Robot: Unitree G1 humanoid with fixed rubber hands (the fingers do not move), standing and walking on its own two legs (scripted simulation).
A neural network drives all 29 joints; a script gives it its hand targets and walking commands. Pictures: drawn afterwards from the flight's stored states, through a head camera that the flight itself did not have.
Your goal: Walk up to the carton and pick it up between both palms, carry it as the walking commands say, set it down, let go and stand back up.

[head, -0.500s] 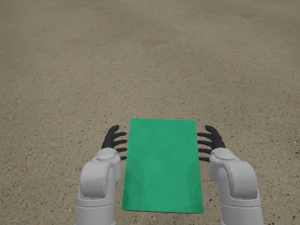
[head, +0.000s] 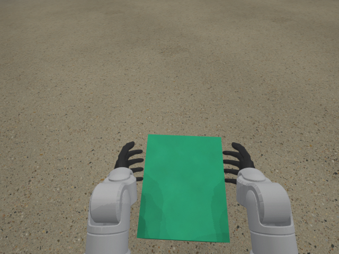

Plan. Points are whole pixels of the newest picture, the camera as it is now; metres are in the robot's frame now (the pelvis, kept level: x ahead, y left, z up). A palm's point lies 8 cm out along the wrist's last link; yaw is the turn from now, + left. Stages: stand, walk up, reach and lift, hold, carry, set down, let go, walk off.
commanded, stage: carry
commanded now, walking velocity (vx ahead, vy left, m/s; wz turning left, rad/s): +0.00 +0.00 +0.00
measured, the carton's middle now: (182, 189) +0.29 +0.00 +0.01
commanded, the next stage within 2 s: none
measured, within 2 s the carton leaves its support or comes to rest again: neither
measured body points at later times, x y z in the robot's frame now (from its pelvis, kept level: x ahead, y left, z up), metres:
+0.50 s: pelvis +0.00 +0.00 +0.00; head -0.01 +0.00 +0.45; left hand +0.29 +0.13 +0.10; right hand +0.29 -0.13 +0.09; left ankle -0.04 +0.09 -0.73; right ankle +0.06 -0.14 -0.73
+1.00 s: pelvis -0.01 +0.02 -0.01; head -0.01 +0.02 +0.44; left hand +0.29 +0.15 +0.09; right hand +0.29 -0.11 +0.09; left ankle -0.04 +0.09 -0.73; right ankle +0.06 -0.14 -0.73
